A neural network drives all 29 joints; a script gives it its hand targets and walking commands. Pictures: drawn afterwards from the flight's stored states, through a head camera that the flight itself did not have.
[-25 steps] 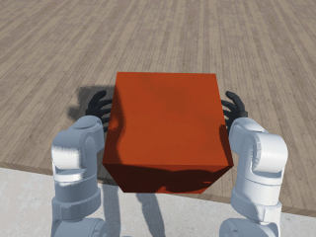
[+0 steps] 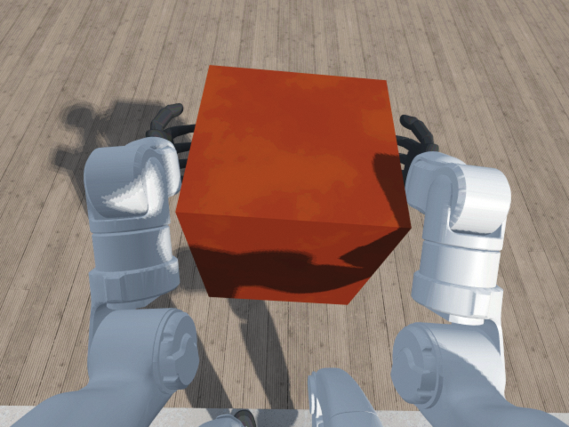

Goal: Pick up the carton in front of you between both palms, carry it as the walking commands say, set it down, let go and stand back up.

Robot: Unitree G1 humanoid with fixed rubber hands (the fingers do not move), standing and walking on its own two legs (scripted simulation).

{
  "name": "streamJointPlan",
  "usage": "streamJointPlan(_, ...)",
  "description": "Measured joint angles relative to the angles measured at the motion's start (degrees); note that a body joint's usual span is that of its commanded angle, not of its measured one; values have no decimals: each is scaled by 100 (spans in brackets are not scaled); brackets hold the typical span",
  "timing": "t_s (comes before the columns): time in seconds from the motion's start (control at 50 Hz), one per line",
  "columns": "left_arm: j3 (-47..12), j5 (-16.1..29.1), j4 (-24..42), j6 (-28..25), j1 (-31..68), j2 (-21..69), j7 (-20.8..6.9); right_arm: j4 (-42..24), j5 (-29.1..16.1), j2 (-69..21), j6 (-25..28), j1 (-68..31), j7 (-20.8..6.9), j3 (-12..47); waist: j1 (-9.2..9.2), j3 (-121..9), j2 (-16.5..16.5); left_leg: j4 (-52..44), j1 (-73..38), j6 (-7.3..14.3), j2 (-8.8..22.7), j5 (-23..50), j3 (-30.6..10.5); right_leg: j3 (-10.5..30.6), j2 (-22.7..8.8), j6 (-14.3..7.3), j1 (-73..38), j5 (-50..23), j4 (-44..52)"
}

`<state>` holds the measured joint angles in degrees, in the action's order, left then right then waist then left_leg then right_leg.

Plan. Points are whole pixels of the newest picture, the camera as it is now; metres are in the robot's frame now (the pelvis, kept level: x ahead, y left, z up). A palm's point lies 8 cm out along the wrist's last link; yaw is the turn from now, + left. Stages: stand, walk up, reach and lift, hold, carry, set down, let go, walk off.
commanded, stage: carry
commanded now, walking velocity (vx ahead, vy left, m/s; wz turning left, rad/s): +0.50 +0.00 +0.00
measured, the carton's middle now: (287, 200) +0.40 -0.01 +0.06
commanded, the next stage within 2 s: none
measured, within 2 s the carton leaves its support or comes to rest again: neither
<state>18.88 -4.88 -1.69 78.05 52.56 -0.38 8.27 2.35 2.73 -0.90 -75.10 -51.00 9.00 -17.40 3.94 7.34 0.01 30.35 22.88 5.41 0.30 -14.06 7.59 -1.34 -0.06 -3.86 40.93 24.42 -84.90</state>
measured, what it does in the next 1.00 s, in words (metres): climbs: right foot 0.12 m higher, then left foot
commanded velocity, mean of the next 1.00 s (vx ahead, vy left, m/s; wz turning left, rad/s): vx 0.50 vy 0.00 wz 0.00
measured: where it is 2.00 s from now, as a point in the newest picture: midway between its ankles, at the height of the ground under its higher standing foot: (282, 112)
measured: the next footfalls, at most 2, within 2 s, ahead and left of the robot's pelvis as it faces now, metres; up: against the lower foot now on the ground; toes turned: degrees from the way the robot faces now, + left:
right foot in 0.24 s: +0.40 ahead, -0.11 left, +0.12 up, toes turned -1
left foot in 0.70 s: +0.72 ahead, +0.03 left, +0.12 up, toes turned +6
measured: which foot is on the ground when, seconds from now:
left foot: down 0.00-0.26, up 0.28-0.68, down 0.70-1.00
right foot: up 0.00-0.22, down 0.24-0.74, up 0.76-1.00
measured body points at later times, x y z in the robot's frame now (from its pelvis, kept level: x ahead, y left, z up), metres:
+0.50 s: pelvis +0.36 -0.07 +0.11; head +0.45 -0.05 +0.55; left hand +0.74 +0.16 +0.24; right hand +0.79 -0.14 +0.25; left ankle +0.37 +0.05 -0.50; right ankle +0.36 -0.11 -0.62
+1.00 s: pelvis +0.69 -0.04 +0.13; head +0.72 -0.04 +0.58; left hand +1.09 +0.09 +0.26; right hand +1.07 -0.22 +0.26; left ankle +0.68 +0.03 -0.62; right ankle +0.75 -0.18 -0.57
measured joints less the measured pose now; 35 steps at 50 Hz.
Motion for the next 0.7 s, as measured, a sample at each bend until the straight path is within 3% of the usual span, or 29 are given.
streamJointPlan(0.1,3,-15,843,-167,-338,218,-26,-847,21,-304,234,385,2,-114,57,74,-62,-237,-753,-137,11,-476,-145,-130,-120,-144,1527,664,-1239)
streamJointPlan(0.14,-96,-24,999,-235,-466,271,-36,-1032,-19,-298,265,512,-8,-109,52,33,-72,-475,-1225,-270,38,-653,-218,-236,-205,-205,1951,801,-1211)
streamJointPlan(0.2,-266,-62,904,-292,-530,290,-40,-1015,-96,-162,218,576,-22,-93,-48,-136,2,-1075,-1984,-390,171,-707,-262,-590,-254,-327,1852,351,636)
streamJointPlan(0.24,-371,-73,627,-324,-489,270,-41,-874,-97,-64,145,565,-38,-123,-261,-247,1,-794,-2162,-331,277,-579,-132,-784,-59,-378,1237,-256,2001)
streamJointPlan(0.26,-430,-77,448,-377,-462,278,-41,-785,-133,18,104,546,-133,-149,-428,-212,80,-71,-2000,-335,416,-434,-146,-836,53,-370,937,-792,2243)
streamJointPlan(0.28,-484,-88,296,-415,-427,264,-37,-653,-122,93,90,494,-189,-154,-591,-157,141,1178,-1600,-379,442,-223,-370,-883,115,-354,720,-799,2259)
streamJointPlan(0.34,-582,-13,-31,-452,-490,162,-9,-250,11,110,121,438,-261,-122,-963,-105,35,5103,-87,-295,-215,-434,-1155,-786,230,-361,90,-374,2655)
streamJointPlan(0.36,-596,51,-78,-441,-555,140,9,-221,88,59,96,477,-266,-130,-1068,-103,-11,5802,312,-227,-344,-570,-1215,-743,269,-306,-178,-368,2953)
streamJointPlan(0.4,-607,213,-90,-412,-633,70,66,-265,232,-76,47,522,-271,-161,-1195,-79,-134,6327,1017,-141,-397,-817,-1153,-676,320,-306,-740,-461,3638)
streamJointPlan(0.46,-577,441,-2,-441,-518,-30,146,-481,352,-175,26,414,-274,-243,-1265,-23,-294,5717,1833,-130,-259,-992,-848,-580,293,-332,-1542,-572,4574)
streamJointPlan(0.56,-396,479,-25,-513,-84,-86,146,-561,396,-79,44,44,-284,-233,-1203,-372,-157,3077,2292,-159,-51,-133,-540,-390,282,-265,-2525,-485,5536)
streamJointPlan(0.64,-380,393,-547,-391,254,-169,78,-232,400,96,-129,-110,-288,-160,-987,-862,5,873,1755,-154,-70,1088,-285,-297,306,-157,-3264,-67,5818)
streamJointPlan(0.7,-403,334,-1042,-208,362,-272,23,361,353,236,-291,-261,-284,-57,-729,-1166,109,-284,886,-114,-191,1702,36,-354,298,-47,-3698,351,5397)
